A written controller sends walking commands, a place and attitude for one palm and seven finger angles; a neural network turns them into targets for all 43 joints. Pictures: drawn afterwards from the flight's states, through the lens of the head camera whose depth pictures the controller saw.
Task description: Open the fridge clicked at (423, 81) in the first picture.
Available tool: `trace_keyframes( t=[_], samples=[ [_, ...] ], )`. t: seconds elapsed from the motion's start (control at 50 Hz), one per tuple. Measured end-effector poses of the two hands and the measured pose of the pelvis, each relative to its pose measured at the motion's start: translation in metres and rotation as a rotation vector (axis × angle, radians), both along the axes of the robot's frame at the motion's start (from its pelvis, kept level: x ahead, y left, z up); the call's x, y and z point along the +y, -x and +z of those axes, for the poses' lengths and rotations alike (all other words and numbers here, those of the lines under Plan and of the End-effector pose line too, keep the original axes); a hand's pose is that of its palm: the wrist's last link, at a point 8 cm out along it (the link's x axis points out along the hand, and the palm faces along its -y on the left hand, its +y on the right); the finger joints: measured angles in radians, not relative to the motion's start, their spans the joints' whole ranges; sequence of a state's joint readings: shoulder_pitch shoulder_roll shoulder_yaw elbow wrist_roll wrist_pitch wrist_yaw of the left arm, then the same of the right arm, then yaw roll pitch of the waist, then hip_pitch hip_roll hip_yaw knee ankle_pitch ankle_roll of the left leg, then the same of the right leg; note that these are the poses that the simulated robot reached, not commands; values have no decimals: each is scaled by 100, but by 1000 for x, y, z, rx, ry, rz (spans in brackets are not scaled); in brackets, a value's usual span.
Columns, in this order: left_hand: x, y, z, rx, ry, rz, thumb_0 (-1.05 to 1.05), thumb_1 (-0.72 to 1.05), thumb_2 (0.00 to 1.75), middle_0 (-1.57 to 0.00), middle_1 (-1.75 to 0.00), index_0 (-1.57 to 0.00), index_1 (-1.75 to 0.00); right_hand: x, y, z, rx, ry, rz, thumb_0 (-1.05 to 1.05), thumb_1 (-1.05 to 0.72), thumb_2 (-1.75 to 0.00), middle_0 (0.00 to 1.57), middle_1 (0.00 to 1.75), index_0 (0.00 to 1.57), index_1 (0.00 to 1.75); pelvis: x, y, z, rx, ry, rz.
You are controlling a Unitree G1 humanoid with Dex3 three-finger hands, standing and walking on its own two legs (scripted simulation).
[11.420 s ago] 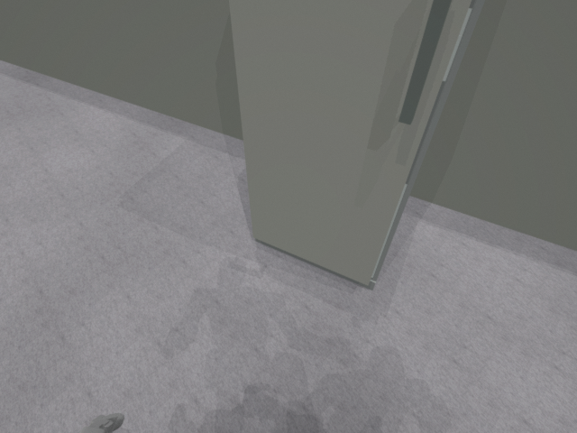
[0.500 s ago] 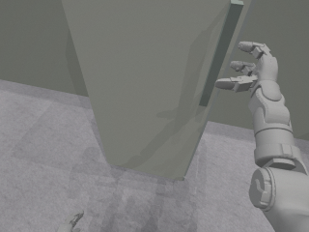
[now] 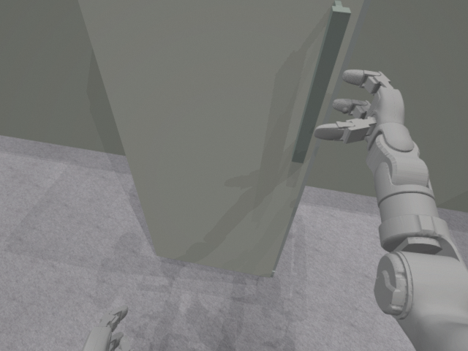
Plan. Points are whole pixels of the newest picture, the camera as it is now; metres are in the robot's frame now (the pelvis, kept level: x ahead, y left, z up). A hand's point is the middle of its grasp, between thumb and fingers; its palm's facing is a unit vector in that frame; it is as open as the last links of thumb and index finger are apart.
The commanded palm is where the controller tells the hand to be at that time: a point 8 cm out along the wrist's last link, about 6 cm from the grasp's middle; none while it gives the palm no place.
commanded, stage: move the hooked fingers beside the handle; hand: right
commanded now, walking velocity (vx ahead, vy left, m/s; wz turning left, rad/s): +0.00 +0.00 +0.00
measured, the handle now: (314, 93) +0.53 -0.10 +0.20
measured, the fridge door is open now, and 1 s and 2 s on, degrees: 0 0 0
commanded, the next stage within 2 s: feel for the door with the fingertips in 1.14 s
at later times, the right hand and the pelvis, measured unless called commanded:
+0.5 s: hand (350, 124) +0.44 -0.15 +0.20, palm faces +0.13 +0.99 +0.02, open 14.0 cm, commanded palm +0.42 -0.20 +0.20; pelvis +0.00 +0.00 +0.00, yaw +1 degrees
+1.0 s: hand (349, 116) +0.46 -0.16 +0.20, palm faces +0.14 +0.99 +0.00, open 14.0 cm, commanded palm +0.43 -0.20 +0.20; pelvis +0.00 +0.00 +0.00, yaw +1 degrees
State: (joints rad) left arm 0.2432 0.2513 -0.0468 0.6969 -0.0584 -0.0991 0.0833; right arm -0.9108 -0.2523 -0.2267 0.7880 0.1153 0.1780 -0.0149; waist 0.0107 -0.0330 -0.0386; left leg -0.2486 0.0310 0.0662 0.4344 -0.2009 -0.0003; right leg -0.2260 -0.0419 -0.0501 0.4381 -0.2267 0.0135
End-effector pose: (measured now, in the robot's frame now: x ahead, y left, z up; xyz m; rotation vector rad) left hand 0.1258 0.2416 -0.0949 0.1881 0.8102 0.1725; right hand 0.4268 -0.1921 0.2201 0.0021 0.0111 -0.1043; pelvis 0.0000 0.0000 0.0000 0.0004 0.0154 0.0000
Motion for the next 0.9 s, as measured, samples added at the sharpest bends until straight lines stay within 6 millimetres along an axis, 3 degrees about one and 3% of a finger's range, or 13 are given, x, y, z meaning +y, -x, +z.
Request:
trace_keyframes(
  t=[0.14,0.24,0.34,0.48,0.56,0.7,0.9],
  samples=[
    [-1,8,-3,23,12,6,1,91,90,-20,-30,-20,-29,-1,-5,-20,15,-12,-38,-1,50,-30,30,120,30,120,0,-1,-1,12,2,11],
    [0,21,-8,56,17,29,1,91,90,-20,-30,-20,-29,-5,-2,-6,-95,9,-39,-1,50,-30,30,120,30,120,0,-5,-1,7,1,20],
    [3,27,-11,88,16,45,1,91,90,-20,-30,-20,-29,-10,-2,-3,-40,2,-15,-1,50,-30,30,120,30,120,0,-8,0,1,0,17],
    [4,20,-7,60,9,34,1,91,90,-20,-30,-20,-29,-13,11,-20,-8,-11,-25,-1,50,-30,30,120,29,120,-2,-6,0,-7,-1,15],
    [2,11,-3,32,-2,19,1,91,90,-20,-30,-20,-29,-11,15,-16,-51,-11,-29,-1,50,-30,30,120,29,120,-2,-3,0,-13,-2,10],
    [-3,1,2,3,-6,10,1,91,90,-20,-30,-20,-29,-13,4,-4,-14,9,-31,-1,50,-30,30,120,30,120,-2,0,0,-5,-3,5],
    [-4,18,-5,61,1,16,1,90,90,-20,-30,-20,-29,-13,-5,-20,8,-19,-25,-1,50,-30,30,120,30,120,-4,-2,-1,13,-2,7]
  ],
)
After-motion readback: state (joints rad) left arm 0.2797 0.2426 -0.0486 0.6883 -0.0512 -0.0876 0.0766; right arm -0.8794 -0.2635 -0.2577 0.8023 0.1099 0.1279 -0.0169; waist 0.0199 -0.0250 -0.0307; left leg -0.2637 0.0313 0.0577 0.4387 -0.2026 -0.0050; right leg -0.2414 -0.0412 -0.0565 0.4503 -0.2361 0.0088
